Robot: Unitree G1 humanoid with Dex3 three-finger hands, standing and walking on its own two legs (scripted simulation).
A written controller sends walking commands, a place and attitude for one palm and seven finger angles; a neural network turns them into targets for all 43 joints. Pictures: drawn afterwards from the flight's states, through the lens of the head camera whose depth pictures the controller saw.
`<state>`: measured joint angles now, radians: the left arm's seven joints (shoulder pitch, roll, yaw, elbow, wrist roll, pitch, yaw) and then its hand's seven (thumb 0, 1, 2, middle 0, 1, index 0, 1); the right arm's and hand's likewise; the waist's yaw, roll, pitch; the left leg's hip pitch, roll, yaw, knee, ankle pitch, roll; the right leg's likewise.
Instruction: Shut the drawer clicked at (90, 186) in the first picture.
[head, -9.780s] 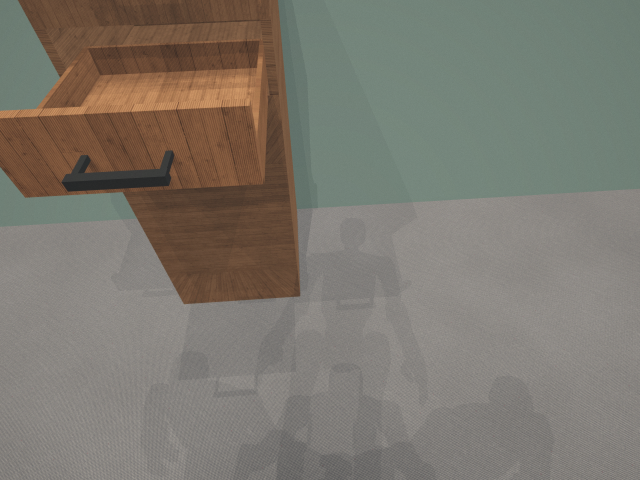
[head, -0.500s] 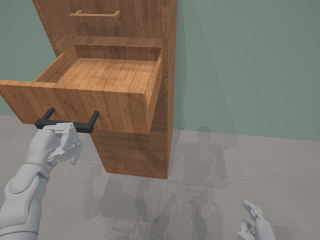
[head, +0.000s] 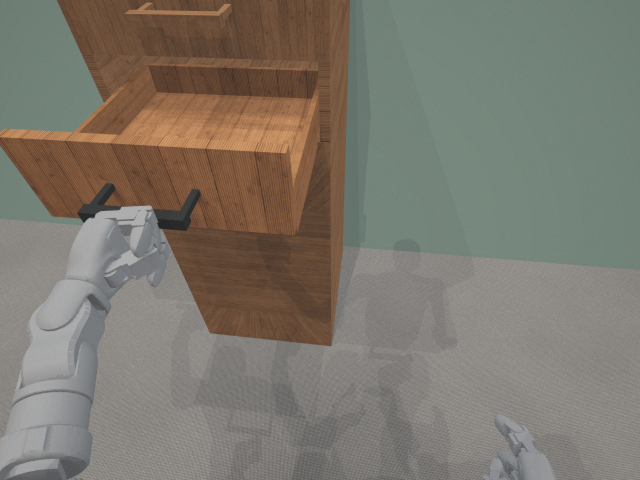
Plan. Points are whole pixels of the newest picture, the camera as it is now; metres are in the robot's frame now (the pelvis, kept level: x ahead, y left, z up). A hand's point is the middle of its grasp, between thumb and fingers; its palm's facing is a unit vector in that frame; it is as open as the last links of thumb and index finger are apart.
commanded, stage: push the drawer shut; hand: left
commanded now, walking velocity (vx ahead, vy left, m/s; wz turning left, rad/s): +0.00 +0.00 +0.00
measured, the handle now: (142, 205) +0.42 +0.27 +0.14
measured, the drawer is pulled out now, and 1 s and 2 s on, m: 0.26 0.14 0.04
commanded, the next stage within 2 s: none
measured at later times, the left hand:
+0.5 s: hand (179, 217) +0.40 +0.21 +0.13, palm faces -0.04 -1.00 -0.02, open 3.5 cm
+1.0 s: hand (191, 189) +0.45 +0.21 +0.14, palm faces -0.05 -1.00 -0.01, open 3.4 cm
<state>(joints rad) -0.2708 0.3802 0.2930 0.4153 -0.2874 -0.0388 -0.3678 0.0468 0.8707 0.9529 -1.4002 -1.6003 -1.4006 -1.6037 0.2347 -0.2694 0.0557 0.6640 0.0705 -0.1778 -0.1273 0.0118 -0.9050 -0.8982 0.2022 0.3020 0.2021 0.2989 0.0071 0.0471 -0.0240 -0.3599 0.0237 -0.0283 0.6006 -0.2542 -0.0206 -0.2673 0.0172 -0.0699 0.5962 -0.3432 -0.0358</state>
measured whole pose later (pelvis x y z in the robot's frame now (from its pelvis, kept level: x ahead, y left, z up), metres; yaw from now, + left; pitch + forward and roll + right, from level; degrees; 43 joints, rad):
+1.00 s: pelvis +0.01 +0.01 -0.01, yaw -1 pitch +7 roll -1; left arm -0.75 0.46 0.30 0.96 -0.20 -0.16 -0.33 0.05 0.90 0.96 -1.40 -1.60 -1.40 -1.60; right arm 0.33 -0.28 0.04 0.69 0.05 -0.08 -0.08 0.01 -0.91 -0.90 0.20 0.30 0.20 0.30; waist -0.06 0.03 -0.04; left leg -0.51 0.02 -0.01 0.67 -0.29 -0.01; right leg -0.41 0.02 -0.05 0.64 -0.36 -0.02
